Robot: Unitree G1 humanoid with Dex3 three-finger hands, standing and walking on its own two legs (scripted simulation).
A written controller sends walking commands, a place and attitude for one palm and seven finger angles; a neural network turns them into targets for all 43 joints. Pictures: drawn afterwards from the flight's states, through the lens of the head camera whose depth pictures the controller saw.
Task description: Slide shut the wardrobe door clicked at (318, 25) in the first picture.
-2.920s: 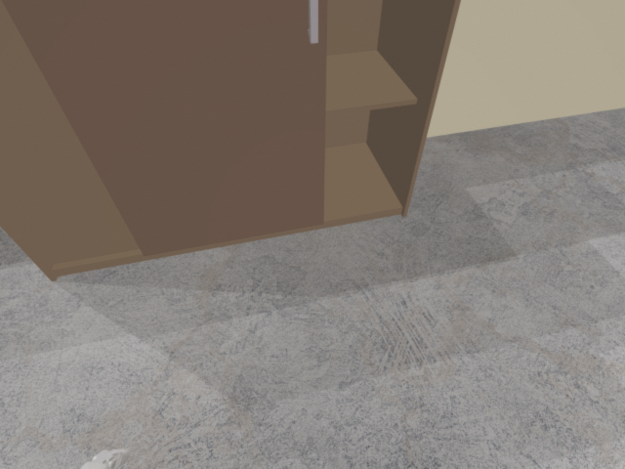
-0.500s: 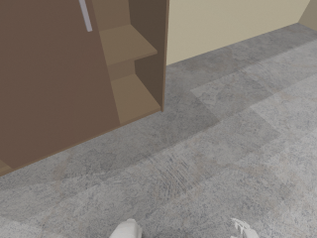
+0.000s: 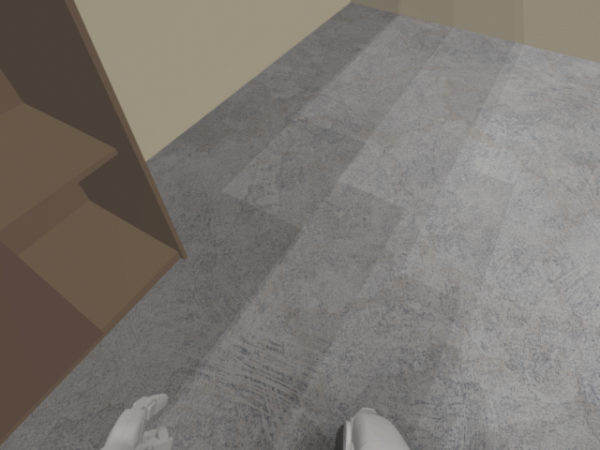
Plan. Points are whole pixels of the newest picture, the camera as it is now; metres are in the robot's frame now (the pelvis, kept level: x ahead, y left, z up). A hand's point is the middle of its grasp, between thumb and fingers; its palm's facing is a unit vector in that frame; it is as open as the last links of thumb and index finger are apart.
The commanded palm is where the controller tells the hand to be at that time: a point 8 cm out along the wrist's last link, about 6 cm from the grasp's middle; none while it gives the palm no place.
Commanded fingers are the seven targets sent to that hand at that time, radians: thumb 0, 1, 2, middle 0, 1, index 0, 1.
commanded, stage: walk to a spot facing it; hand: left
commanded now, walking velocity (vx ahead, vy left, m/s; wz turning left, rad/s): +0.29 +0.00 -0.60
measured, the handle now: out of the picture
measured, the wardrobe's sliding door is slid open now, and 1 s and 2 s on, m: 0.37 0.37 0.37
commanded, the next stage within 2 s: turn to face it in 0.42 s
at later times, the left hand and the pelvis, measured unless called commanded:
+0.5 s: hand (181, 380) +0.26 +0.20 -0.18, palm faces -0.16 -0.97 -0.21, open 7.3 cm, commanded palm none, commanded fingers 0.00 0.90 0.90 -0.20 -0.30 -0.20 -0.30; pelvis +0.17 +0.01 -0.01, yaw -16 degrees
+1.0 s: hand (228, 314) +0.36 +0.13 -0.15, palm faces -0.19 -0.96 -0.21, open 7.4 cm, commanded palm none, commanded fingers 0.00 0.90 0.90 -0.20 -0.30 -0.20 -0.30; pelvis +0.22 -0.01 +0.00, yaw -10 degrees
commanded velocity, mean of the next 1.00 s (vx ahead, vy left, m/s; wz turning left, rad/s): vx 0.08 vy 0.00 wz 0.01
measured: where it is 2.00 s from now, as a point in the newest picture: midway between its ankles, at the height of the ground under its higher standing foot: outside the picture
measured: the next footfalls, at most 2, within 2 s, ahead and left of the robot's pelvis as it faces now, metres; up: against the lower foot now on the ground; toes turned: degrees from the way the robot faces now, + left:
right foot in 0.06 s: +0.17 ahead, -0.13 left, +0.00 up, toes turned -10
left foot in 0.48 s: +0.30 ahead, +0.09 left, +0.00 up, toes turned -9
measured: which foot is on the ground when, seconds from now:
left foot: down 0.00-0.06, up 0.08-0.46, down 0.48-0.90, up 0.92-1.00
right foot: up 0.00-0.04, down 0.06-0.48, up 0.50-0.86, down 0.88-1.00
